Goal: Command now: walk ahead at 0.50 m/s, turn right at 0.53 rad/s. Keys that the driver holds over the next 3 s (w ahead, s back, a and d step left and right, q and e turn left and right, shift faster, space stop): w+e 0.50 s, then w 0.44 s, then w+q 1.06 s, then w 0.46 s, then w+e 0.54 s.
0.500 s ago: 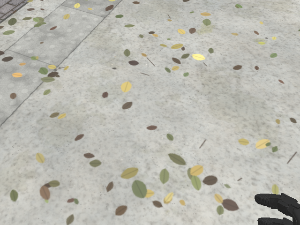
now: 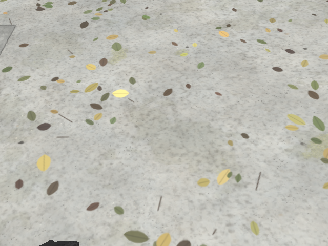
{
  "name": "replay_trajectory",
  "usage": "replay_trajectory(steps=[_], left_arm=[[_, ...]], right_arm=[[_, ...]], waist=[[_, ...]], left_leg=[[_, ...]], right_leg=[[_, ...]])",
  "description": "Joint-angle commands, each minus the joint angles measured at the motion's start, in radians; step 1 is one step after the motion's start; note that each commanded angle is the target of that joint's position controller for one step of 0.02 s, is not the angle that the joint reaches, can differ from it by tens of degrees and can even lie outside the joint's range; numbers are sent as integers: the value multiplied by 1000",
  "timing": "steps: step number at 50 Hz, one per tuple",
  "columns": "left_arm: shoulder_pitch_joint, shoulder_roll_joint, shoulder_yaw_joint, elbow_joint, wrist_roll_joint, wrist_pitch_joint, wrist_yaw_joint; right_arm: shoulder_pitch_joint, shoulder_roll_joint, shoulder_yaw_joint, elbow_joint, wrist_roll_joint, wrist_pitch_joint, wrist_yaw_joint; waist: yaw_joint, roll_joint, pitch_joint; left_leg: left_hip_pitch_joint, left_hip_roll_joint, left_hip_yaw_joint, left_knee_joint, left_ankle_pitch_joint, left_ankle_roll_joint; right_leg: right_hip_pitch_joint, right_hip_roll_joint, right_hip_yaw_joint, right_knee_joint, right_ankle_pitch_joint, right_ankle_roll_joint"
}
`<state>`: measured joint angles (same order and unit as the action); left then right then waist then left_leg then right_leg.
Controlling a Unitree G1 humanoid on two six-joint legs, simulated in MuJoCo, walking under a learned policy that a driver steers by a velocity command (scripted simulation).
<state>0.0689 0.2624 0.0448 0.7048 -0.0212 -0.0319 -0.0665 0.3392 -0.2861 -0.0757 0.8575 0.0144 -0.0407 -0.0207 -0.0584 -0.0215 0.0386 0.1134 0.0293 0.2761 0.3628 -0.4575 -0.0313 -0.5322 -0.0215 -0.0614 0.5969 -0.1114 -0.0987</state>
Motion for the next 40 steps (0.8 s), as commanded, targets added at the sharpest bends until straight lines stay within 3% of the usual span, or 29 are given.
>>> replay_trajectory(steps=[1,2,3,4,5,6,7,10,12,15,19,22,23,24,25,26,27,28,29,30,32,34,36,40], left_arm=[[371,276,113,15,-6,9,34],[323,349,116,-2,-10,0,36],[350,264,92,-21,-3,-13,32],[315,218,80,-16,3,-25,32],[255,194,72,-23,-1,-31,33],[192,163,63,-37,2,-32,36],[159,141,54,-56,16,-33,41],[159,161,60,-60,11,-37,55],[186,188,67,-51,8,-34,69],[226,194,70,-38,1,-23,81],[287,189,71,-13,-8,-12,85],[274,185,74,-16,-3,-4,89],[260,168,68,-22,-1,-2,88],[258,121,50,-32,6,-4,84],[343,56,30,-54,3,-9,82],[412,69,21,-67,-15,-16,84],[369,157,41,-43,-21,-16,84],[282,177,46,-52,-12,-13,84],[228,165,45,-66,1,-14,83],[203,152,47,-72,7,-15,79],[220,112,40,-68,0,-13,71],[194,86,30,-78,6,-12,68],[137,70,19,-95,16,-18,64],[16,51,4,-117,10,-36,48]], right_arm=[[-33,-162,-26,-87,-15,-5,-16],[54,-23,16,-136,-39,-38,3],[-65,-109,4,-145,0,-77,20],[-148,-141,-4,-176,31,-97,27],[-159,-131,-1,-173,18,-107,21],[-159,-136,-8,-162,-9,-107,15],[-137,-141,-14,-158,-18,-96,15],[-130,-106,-9,-165,-30,-64,15],[-206,-83,1,-191,-32,-57,13],[-320,-54,16,-217,-26,-64,23],[-390,-91,7,-243,-6,-77,39],[-333,-130,-11,-232,-4,-91,45],[-254,-143,-22,-211,-7,-96,41],[-142,-177,-36,-194,-22,-101,34],[-15,-254,-54,-182,-43,-99,26],[45,-254,-58,-144,-26,-85,38],[2,-165,-34,-157,-11,-82,41],[-40,-127,-23,-160,-13,-73,39],[-82,-108,-14,-157,-22,-68,40],[-105,-86,-5,-149,-27,-67,39],[-113,-75,-1,-134,-26,-73,39],[-99,-100,-7,-114,-15,-79,39],[-89,-129,-14,-99,-8,-78,37],[-48,-162,-18,-68,4,-61,32]], waist=[[227,-38,-237],[97,-240,-322],[180,-109,-382],[181,-71,-242],[134,10,-157],[96,24,-106],[63,3,-96],[39,-4,-72],[59,-13,-43],[108,-47,-32],[132,-66,-33],[88,-104,-42],[44,-106,-70],[-11,-72,-168],[-15,120,-326],[7,374,-384],[-12,233,-250],[-18,149,-144],[-3,100,-72],[16,103,-37],[44,135,-32],[48,124,-26],[37,99,-20],[-6,93,-6]], left_leg=[[-338,158,-39,657,801,54],[-769,-69,-180,971,-125,-4],[-873,-50,-376,1044,-136,18],[-936,-4,-374,1006,-37,42],[-899,40,-368,915,48,51],[-836,67,-363,830,95,42],[-769,84,-372,796,129,33],[-718,79,-342,673,183,-16],[-721,60,-326,528,300,-42],[-638,8,-316,286,505,-48],[-592,-22,-352,154,534,-30],[-528,-21,-363,118,414,14],[-421,-26,-344,81,411,39],[-220,46,-394,89,392,85],[137,263,-691,78,268,197],[250,393,-1077,-41,-12,292],[149,360,-1028,-84,-166,263],[27,318,-875,-89,-95,228],[-92,274,-762,-107,34,220],[-168,239,-683,-128,132,218],[-237,200,-586,-166,242,223],[-246,202,-529,-198,329,248],[-236,205,-481,-219,402,260],[-241,169,-367,-222,468,230]], right_leg=[[619,-42,183,-62,-11,-126],[904,-273,765,-177,-191,-318],[934,-304,870,-289,-254,-314],[834,-277,721,-307,-181,-268],[687,-229,600,-306,-79,-232],[559,-191,513,-317,27,-209],[480,-168,469,-340,103,-205],[352,-135,386,-375,234,-212],[302,-99,334,-381,237,-188],[258,-46,294,-360,127,-132],[330,-87,393,-295,16,-108],[397,-119,476,-200,33,-84],[387,-92,469,-136,70,-63],[333,-37,421,39,66,-30],[74,84,297,365,-167,38],[-163,106,237,601,-492,68],[-240,48,266,691,-423,76],[-244,18,227,703,-344,79],[-221,-8,207,664,-289,80],[-192,-35,208,610,-248,78],[-125,-57,187,534,-218,78],[-133,-68,163,444,-185,87],[-144,-84,141,323,-99,97],[-60,-62,87,81,86,105]])
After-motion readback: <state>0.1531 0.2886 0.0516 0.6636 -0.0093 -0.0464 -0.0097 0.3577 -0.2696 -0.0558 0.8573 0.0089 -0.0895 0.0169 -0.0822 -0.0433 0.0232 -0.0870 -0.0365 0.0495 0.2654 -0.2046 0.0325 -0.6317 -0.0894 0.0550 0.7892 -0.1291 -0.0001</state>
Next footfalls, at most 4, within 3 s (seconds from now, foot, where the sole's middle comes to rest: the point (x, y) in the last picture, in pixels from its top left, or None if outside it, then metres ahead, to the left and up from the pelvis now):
0.48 left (149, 239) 0.48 0.07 -0.76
0.98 right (229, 200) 0.63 -0.27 -0.76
1.50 left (187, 134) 0.98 -0.13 -0.76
1.98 right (220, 91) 1.26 -0.34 -0.76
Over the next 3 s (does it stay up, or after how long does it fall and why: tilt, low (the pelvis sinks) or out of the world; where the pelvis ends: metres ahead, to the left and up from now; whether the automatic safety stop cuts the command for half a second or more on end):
stays up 1.61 -0.13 0.00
